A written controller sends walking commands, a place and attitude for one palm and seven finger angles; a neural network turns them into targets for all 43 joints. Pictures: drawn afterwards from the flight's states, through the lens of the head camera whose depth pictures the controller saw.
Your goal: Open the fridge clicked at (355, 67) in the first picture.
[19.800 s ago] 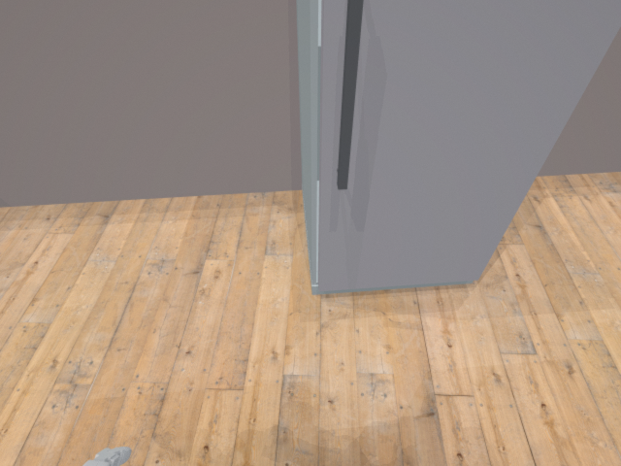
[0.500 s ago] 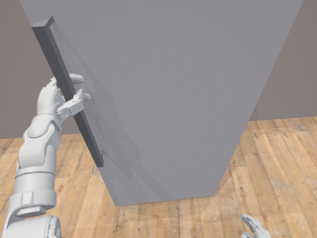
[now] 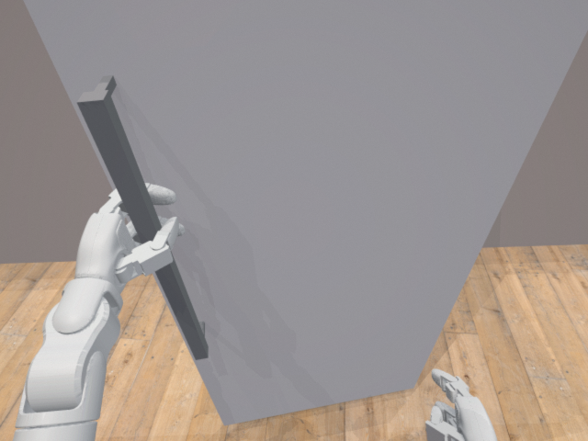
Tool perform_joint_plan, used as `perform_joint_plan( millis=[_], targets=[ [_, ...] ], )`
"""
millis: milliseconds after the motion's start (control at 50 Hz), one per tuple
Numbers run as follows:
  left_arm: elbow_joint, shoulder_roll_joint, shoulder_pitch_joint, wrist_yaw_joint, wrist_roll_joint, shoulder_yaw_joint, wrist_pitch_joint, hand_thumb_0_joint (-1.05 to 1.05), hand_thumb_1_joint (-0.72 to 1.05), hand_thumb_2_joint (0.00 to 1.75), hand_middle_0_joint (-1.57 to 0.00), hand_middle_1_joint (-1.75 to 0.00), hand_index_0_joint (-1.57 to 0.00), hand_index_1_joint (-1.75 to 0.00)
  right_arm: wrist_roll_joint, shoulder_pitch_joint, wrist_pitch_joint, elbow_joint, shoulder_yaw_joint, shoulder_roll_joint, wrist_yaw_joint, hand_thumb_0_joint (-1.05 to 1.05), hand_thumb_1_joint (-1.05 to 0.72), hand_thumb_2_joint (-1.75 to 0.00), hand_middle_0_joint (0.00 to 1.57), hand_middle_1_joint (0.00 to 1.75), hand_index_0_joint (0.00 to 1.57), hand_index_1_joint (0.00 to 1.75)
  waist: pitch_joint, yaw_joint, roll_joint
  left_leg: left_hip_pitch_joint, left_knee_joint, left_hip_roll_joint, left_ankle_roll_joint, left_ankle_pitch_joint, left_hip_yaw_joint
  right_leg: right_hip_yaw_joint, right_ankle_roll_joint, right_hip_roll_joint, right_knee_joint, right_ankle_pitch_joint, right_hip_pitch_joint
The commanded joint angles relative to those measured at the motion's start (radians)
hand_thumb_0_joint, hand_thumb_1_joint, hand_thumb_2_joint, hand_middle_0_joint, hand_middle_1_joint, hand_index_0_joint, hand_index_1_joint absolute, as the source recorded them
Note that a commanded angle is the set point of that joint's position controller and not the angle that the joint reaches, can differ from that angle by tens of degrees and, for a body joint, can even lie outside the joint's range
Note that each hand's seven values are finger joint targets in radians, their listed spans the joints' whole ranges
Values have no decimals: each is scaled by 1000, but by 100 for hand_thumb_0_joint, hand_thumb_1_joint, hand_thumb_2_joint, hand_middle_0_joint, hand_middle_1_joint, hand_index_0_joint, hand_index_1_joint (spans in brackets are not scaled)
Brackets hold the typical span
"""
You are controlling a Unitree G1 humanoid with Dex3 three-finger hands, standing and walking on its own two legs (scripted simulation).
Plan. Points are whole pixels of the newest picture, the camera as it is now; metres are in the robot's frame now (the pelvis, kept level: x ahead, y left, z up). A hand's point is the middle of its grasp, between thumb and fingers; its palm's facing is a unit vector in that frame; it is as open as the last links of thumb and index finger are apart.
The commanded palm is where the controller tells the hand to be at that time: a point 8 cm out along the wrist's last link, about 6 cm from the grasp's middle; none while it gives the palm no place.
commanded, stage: walk backward, drawing the door open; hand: left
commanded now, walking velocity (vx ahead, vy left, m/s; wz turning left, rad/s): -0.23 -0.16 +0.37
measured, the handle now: (167, 255) +0.33 +0.21 +0.11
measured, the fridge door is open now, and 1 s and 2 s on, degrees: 9 38 59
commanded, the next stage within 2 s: none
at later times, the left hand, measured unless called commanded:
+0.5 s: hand (178, 334) +0.18 +0.13 +0.17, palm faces +0.25 -0.95 -0.18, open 6.6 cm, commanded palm +0.14 +0.18 +0.18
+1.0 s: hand out of the picture +0.07 +0.02 +0.16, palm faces +0.42 -0.89 -0.17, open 7.0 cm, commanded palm +0.01 +0.05 +0.18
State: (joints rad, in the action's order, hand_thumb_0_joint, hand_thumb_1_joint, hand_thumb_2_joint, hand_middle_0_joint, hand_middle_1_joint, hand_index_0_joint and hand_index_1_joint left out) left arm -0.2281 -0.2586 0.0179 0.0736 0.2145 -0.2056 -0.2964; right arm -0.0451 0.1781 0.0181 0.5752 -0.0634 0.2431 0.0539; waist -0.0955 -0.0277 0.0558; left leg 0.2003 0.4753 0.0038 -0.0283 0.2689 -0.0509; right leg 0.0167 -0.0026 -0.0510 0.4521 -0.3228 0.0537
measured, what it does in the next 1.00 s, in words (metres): steps to the right, turning left: right foot, then left foot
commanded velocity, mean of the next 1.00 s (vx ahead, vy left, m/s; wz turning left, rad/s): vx -0.16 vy -0.33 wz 0.66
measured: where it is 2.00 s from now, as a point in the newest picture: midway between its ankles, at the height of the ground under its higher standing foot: outside the picture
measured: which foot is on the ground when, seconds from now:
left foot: down 0.00-0.76, up 0.78-0.96, down 0.98-1.00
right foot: down 0.00-0.50, up 0.52-0.72, down 0.74-0.96, up 0.98-1.00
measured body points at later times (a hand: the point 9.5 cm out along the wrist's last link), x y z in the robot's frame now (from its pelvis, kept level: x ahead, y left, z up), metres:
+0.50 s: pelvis -0.08 -0.04 -0.02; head -0.06 -0.06 +0.43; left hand +0.16 +0.18 +0.18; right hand +0.08 -0.26 -0.13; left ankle -0.09 +0.09 -0.74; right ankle -0.08 -0.09 -0.74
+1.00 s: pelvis -0.13 -0.19 -0.03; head -0.09 -0.16 +0.42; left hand +0.04 +0.07 +0.17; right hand +0.15 -0.32 -0.11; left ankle -0.19 -0.06 -0.75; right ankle -0.05 -0.25 -0.73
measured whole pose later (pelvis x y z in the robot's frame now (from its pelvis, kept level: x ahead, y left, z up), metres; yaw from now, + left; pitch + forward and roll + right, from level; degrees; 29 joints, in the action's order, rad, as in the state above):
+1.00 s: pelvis -0.13 -0.19 -0.03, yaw +30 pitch +0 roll +0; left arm -0.57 -0.22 -0.08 -0.06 0.00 0.06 0.04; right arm 0.03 0.12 -0.10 0.59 0.04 0.21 0.10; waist 0.11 0.06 -0.01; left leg 0.37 0.70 0.07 0.00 0.31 -0.03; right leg 0.15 -0.01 0.04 0.86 -0.39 0.48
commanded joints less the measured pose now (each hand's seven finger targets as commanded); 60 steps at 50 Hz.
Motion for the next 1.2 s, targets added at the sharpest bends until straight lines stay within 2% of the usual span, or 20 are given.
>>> perform_joint_plan(
  millis=[0,120,180,280,420,440,480,500,580,680,740,780,900,920,940,960,1000,1040,1120,1180],
  targets=[
    [-184,-164,151,-111,-114,-9,245,0,90,90,-45,-140,-45,-140,30,-107,-10,-147,49,113,17,0,-90,-90,20,30,20,30,-99,38,-87,-277,75,53,-45,-705,70,-9,82,62,-23,737,236],
    [-342,-156,117,-155,-135,3,336,0,90,90,-45,-140,-45,-140,64,-112,1,-164,59,81,-4,0,-90,-90,20,30,20,30,-172,32,142,-402,-11,190,-95,-939,211,-18,46,10,153,-30,351],
    [-365,-194,102,-164,-142,-28,360,0,90,90,-45,-140,-45,-140,67,-129,-5,-171,53,74,4,0,-90,-90,20,30,20,30,-153,29,92,-276,-22,166,-65,-730,195,-15,31,35,5,94,251],
    [-344,-220,59,-171,-150,-63,411,0,90,90,-45,-140,-45,-140,46,-120,-5,-170,69,45,15,0,-90,-90,20,30,20,30,-136,26,-259,-12,173,22,-11,-159,41,-76,58,200,-99,739,105],
    [-449,-139,29,-177,-151,16,449,0,90,90,-45,-140,-45,-140,57,-97,-54,-143,54,25,43,0,-90,-90,20,30,20,30,-85,35,-56,112,134,60,7,-47,73,-8,-75,261,55,514,100],
    [-485,-136,36,-180,-147,25,453,0,90,90,-45,-140,-45,-140,59,-71,-64,-134,61,35,49,0,-90,-90,20,30,20,30,-103,53,-7,9,9,99,-16,-208,135,24,-40,208,164,463,165],
    [-531,-131,73,-180,-153,48,466,0,90,90,-45,-140,-45,-140,80,-61,-83,-116,85,60,42,0,-90,-90,20,30,20,30,-146,61,250,-331,-172,397,-190,-733,675,-28,74,7,541,-129,537],
    [-537,-123,63,-173,-186,47,475,0,90,90,-45,-140,-45,-140,99,-75,-90,-112,84,34,26,0,-90,-90,20,30,20,30,-139,35,175,-292,-168,449,-234,-699,748,-127,62,14,668,-202,549],
    [-580,-119,67,-159,-188,39,461,0,90,90,-45,-140,-45,-140,87,-114,-122,-88,111,43,18,0,-90,-90,20,30,20,30,-134,21,22,-137,-88,303,-113,-514,440,-125,34,56,388,-89,387],
    [-541,-120,73,-167,-187,54,439,0,90,90,-45,-140,-45,-140,55,-154,-126,-82,112,40,23,0,-90,-90,20,30,20,30,-80,42,160,279,-151,121,-35,218,270,26,38,11,27,18,-40],
    [-624,-169,109,-182,-183,9,440,0,90,90,-45,-140,-45,-140,41,-162,-118,-67,99,-20,21,0,-90,-90,20,30,20,30,-82,37,-201,267,457,-52,70,211,-10,-148,-117,336,-230,-82,163],
    [-572,-146,58,-184,-202,13,420,0,90,90,-45,-140,-45,-140,45,-176,-121,-60,123,9,38,0,-90,-90,20,30,20,30,-125,-1,-269,288,852,-2,49,343,48,-191,-200,428,-217,-97,233],
    [-608,-23,88,-139,-187,168,446,0,90,90,-45,-140,-45,-140,66,-112,-141,-94,87,-20,53,0,-90,-90,20,30,20,30,-34,75,-123,57,115,52,49,77,-35,147,-101,238,173,244,260],
    [-627,-12,130,-134,-183,204,452,0,90,90,-45,-140,-45,-140,70,-79,-154,-97,102,9,52,0,-90,-90,20,30,20,30,-28,111,-30,-129,-63,177,8,-32,158,138,-52,194,362,96,487],
    [-645,19,149,-127,-196,235,468,0,90,90,-45,-140,-45,-140,84,-87,-169,-118,123,69,43,0,-90,-90,20,30,20,30,-41,87,241,-268,-203,499,-98,-276,679,72,28,80,613,-222,718],
    [-621,-23,187,-123,-245,231,490,0,90,90,-45,-140,-45,-140,94,-65,-166,-99,116,74,28,0,-90,-90,20,30,20,30,-58,88,175,-238,-213,603,-180,-341,856,-99,46,104,743,-192,698],
    [-619,-22,156,-113,-243,198,503,0,90,90,-45,-140,-45,-140,88,-121,-157,-103,143,75,11,0,-90,-90,20,30,20,30,-67,74,57,-161,-167,526,-204,-251,671,-167,52,123,775,-112,646],
    [-698,-49,194,-116,-234,182,503,0,90,90,-45,-140,-45,-140,77,-194,-169,-94,141,67,-1,0,-90,-90,20,30,20,30,19,43,188,27,-108,393,-135,-181,466,-148,53,141,621,-77,515],
    [-602,-24,121,-137,-208,160,479,0,90,90,-45,-140,-45,-140,45,-158,-174,-82,140,42,-16,0,-90,-90,20,30,20,30,-121,19,161,155,-11,194,-9,38,215,53,46,38,66,22,-4],
    [-626,-155,100,-166,-213,33,464,0,90,90,-45,-140,-45,-140,21,-172,-175,-86,123,-18,2,0,-90,-90,20,30,20,30,-154,-15,-418,318,729,-38,63,396,23,-254,-168,396,-155,135,43]
  ],
)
